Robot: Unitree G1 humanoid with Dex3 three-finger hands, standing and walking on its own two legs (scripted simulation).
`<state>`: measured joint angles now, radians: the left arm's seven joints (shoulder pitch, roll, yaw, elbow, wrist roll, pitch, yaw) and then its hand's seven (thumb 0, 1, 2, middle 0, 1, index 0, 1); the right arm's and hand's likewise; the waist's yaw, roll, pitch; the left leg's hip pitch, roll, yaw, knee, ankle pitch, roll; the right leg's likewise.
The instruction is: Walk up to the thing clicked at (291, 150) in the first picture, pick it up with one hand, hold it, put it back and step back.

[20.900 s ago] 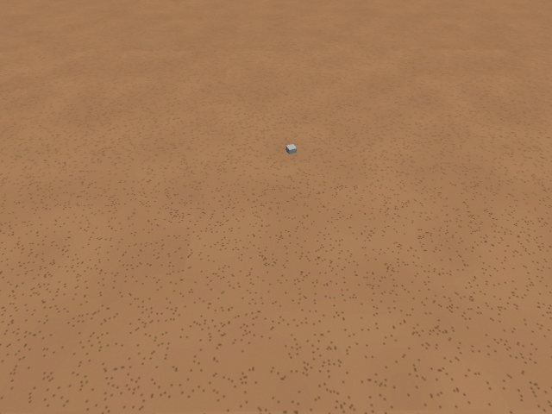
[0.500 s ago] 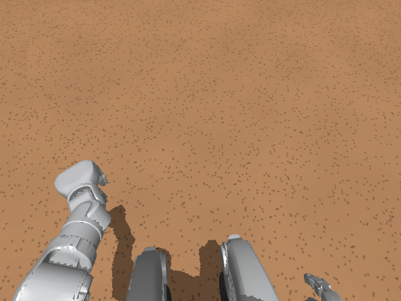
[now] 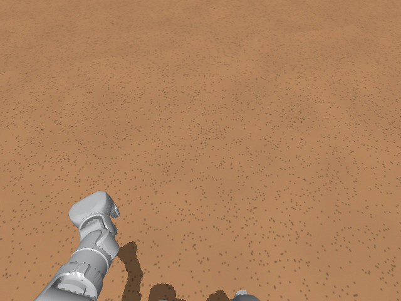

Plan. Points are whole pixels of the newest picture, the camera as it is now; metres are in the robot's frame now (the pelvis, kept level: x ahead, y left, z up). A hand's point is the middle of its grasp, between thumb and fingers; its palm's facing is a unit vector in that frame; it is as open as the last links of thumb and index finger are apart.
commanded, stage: lift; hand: left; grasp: from above
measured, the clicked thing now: (101, 227) +0.34 +0.24 -0.13
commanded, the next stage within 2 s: hold in 0.14 s
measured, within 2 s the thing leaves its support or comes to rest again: neither
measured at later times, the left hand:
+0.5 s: hand (94, 219) +0.32 +0.22 -0.03, palm faces -0.36 -0.26 -0.90, open 6.4 cm
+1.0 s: hand (87, 224) +0.30 +0.22 +0.00, palm faces -0.35 -0.27 -0.90, open 6.7 cm
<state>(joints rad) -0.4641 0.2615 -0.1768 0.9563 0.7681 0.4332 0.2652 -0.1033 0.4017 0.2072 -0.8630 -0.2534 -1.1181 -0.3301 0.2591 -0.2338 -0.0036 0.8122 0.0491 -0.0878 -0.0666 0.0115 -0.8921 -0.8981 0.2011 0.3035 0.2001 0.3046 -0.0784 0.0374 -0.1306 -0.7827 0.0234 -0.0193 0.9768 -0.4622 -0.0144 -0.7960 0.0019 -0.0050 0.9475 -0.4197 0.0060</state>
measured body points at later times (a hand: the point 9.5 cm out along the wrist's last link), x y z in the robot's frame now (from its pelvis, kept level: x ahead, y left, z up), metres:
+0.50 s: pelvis +0.01 +0.00 +0.04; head +0.04 -0.01 +0.49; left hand +0.34 +0.23 +0.02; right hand +0.12 -0.25 -0.09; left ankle +0.00 +0.13 -0.68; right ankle +0.02 -0.13 -0.68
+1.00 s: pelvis +0.00 +0.00 +0.05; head +0.01 -0.02 +0.50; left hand +0.32 +0.23 +0.05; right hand +0.14 -0.24 -0.07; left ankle +0.00 +0.13 -0.68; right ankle +0.02 -0.13 -0.68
